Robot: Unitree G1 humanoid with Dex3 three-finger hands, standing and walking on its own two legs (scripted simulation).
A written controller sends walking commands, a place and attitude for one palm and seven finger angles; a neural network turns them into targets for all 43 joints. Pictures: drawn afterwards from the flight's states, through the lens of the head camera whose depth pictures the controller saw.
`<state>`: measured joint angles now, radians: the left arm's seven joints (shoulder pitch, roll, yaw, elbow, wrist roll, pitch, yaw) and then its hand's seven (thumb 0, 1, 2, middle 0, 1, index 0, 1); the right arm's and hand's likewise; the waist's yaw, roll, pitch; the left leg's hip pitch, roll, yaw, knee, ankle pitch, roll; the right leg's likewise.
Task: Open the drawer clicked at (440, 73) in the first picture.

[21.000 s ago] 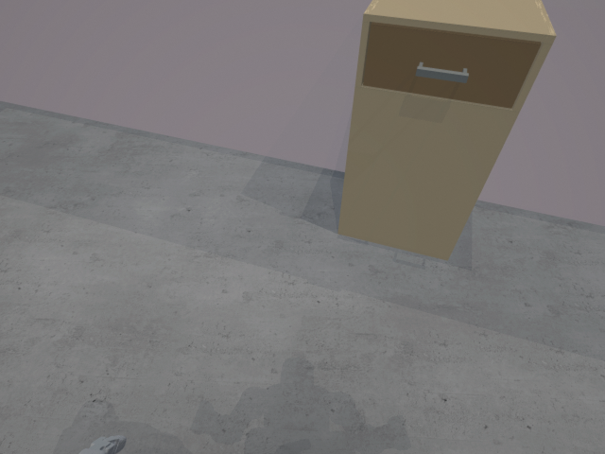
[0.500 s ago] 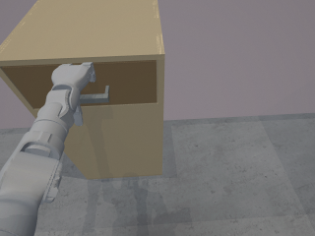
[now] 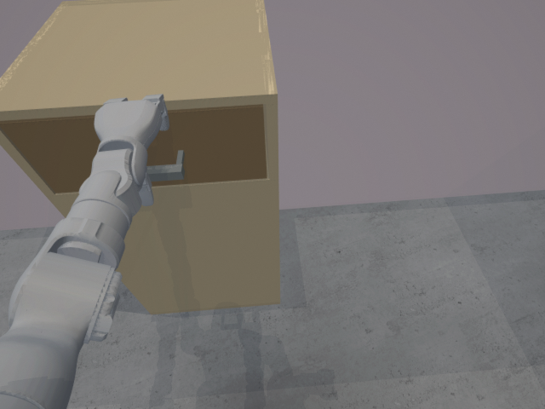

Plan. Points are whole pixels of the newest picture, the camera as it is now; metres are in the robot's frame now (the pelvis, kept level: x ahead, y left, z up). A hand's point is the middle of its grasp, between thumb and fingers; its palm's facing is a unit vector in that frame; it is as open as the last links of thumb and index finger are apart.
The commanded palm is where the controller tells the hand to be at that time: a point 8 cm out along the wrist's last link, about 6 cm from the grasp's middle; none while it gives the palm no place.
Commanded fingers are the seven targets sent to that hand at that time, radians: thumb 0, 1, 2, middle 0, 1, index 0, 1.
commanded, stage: move the hooked fingers above the handle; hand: left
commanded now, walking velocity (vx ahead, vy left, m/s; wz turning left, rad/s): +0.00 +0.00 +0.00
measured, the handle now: (146, 166) +0.53 +0.21 +0.04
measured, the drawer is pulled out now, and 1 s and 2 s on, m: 0.00 0.00 0.00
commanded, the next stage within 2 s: lower the fingers behind the handle in 1.46 s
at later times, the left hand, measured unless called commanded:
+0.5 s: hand (139, 152) +0.50 +0.19 +0.11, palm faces +0.08 -0.02 -1.00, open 13.3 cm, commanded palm +0.47 +0.20 +0.16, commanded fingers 0.00 -0.50 0.30 -0.30 -1.20 -0.30 -1.20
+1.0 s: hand (135, 158) +0.49 +0.20 +0.11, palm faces +0.06 -0.02 -1.00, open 13.8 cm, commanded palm +0.47 +0.20 +0.16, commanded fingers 0.00 -0.50 0.30 -0.30 -1.20 -0.30 -1.20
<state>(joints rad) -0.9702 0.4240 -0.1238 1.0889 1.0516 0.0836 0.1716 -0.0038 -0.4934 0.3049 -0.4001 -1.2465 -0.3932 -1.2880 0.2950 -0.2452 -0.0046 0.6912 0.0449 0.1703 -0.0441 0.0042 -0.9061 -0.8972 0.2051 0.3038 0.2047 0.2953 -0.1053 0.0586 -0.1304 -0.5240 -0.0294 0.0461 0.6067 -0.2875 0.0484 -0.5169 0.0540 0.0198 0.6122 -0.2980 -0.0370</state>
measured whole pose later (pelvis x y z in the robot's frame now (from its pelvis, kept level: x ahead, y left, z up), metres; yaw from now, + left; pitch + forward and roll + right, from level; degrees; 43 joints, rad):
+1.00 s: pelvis +0.02 +0.00 +0.00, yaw +1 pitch +13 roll +0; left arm -0.82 0.46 -0.12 0.85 1.03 -0.07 0.18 0.00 -0.49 0.30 -0.33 -1.21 -0.32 -1.20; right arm 0.31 -0.27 -0.06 0.69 0.02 0.14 -0.03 0.00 -0.91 -0.90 0.20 0.30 0.20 0.30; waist -0.06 0.05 -0.12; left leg -0.53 -0.03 0.02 0.63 -0.32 0.04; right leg -0.51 0.05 0.00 0.62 -0.34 -0.05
